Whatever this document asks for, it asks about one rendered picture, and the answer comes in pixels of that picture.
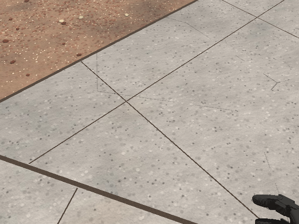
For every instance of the robot right hand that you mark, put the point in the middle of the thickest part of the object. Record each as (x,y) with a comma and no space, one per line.
(282,204)

